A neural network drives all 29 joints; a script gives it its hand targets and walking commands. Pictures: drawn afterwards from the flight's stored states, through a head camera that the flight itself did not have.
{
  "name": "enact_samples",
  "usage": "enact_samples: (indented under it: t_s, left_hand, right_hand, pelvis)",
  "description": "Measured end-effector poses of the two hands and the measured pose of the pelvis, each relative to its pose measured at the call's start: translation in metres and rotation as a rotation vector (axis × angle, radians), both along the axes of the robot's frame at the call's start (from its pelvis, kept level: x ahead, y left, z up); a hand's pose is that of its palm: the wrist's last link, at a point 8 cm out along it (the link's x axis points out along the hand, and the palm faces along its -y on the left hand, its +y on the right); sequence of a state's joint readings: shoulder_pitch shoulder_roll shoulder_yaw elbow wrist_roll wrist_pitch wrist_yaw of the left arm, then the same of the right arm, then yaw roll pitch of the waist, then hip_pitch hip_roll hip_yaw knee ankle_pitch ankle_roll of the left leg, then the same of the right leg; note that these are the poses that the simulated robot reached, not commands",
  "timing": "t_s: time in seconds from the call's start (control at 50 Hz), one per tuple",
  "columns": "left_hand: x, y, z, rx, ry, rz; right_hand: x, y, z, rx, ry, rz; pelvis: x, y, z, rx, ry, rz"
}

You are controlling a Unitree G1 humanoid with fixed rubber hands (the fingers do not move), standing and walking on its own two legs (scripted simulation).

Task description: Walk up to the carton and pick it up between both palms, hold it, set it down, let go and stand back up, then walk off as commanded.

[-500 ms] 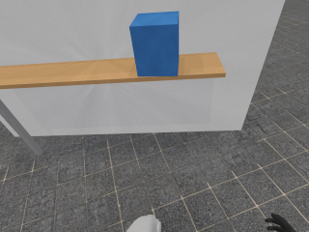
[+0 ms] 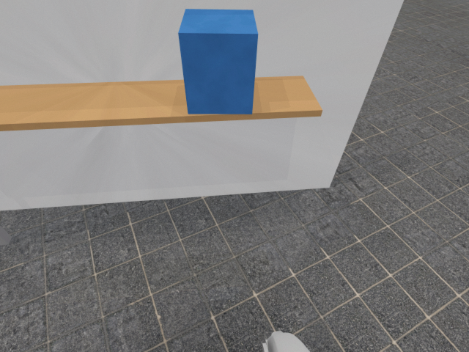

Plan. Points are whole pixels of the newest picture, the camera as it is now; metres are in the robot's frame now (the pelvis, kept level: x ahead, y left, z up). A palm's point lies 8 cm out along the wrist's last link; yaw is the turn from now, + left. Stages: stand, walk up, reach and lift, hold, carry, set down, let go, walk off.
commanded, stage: walk off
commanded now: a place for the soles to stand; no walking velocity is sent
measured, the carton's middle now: (219, 63) +0.94 +0.03 +0.07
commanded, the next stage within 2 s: stand in 1.56 s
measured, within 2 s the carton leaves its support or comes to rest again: neither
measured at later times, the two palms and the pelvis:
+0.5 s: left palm out of the picture +0.10 +0.30 -0.07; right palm (416, 312) +0.22 -0.34 -0.09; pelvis +0.08 -0.04 -0.01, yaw +2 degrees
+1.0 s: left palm (70, 336) +0.20 +0.29 -0.07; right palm (425, 312) +0.21 -0.35 -0.07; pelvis +0.09 -0.03 +0.00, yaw +2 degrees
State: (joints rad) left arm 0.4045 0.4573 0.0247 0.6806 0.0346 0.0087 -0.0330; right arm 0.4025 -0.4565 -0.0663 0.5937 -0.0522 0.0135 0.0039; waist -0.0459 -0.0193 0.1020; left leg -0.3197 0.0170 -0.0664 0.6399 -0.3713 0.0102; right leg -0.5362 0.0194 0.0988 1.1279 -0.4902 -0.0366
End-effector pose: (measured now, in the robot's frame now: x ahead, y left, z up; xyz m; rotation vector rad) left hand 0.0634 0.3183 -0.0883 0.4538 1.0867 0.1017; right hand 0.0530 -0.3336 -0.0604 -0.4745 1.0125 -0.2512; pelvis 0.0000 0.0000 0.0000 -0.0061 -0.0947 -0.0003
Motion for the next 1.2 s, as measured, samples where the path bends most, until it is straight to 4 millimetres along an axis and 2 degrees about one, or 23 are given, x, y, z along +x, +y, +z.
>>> enact_samples:
  t_s: [0.1, 0.2, 0.28, 0.34, 0.4, 0.5, 0.58, 0.68, 0.78, 0.86, 1.2]
  left_hand:
    - [0.011, -0.016, 0.0, 0.011, -0.024, 0.02]
    - [0.004, -0.037, -0.01, 0.043, -0.052, 0.103]
    - [0.006, -0.054, 0.004, 0.032, -0.075, 0.169]
    - [0.017, -0.053, 0.015, 0.051, -0.056, 0.161]
    - [0.027, -0.043, 0.021, 0.081, -0.023, 0.147]
    - [0.04, -0.022, 0.017, 0.098, 0.031, 0.14]
    - [0.068, -0.025, 0.014, 0.067, 0.01, 0.126]
    - [0.106, -0.036, 0.012, 0.049, -0.064, 0.094]
    - [0.129, -0.039, 0.021, 0.046, -0.134, 0.072]
    - [0.143, -0.035, 0.021, 0.035, -0.171, 0.061]
    - [0.118, -0.028, 0.021, 0.022, -0.203, 0.08]
  right_hand:
    - [0.023, -0.019, -0.005, 0.001, -0.01, 0.027]
    - [0.078, -0.037, -0.034, 0.039, -0.061, 0.095]
    - [0.12, -0.028, -0.033, 0.098, -0.107, 0.132]
    - [0.14, -0.027, -0.028, 0.112, -0.114, 0.133]
    - [0.15, -0.024, -0.03, 0.112, -0.087, 0.135]
    - [0.165, -0.01, -0.033, 0.098, -0.049, 0.155]
    - [0.174, -0.004, -0.022, 0.092, -0.057, 0.167]
    - [0.173, -0.016, -0.021, 0.087, -0.055, 0.142]
    - [0.172, -0.018, -0.016, 0.095, -0.086, 0.111]
    - [0.164, -0.015, -0.015, 0.081, -0.069, 0.11]
    - [0.15, -0.01, -0.008, 0.07, -0.095, 0.112]
  pelvis:
    - [0.012, -0.021, -0.005, 0.007, -0.002, 0.008]
    - [0.03, -0.047, -0.026, 0.028, -0.044, 0.008]
    - [0.046, -0.051, -0.016, 0.039, -0.059, 0.026]
    - [0.057, -0.051, -0.008, 0.044, -0.029, 0.03]
    - [0.067, -0.048, -0.006, 0.044, 0.013, 0.036]
    - [0.084, -0.035, -0.008, 0.032, 0.057, 0.038]
    - [0.096, -0.033, -0.003, 0.017, 0.066, 0.037]
    - [0.102, -0.041, -0.005, 0.018, 0.057, 0.034]
    - [0.105, -0.042, -0.002, 0.019, 0.038, 0.036]
    - [0.1, -0.037, -0.002, 0.011, 0.034, 0.038]
    - [0.076, -0.031, -0.002, 0.002, 0.004, 0.039]
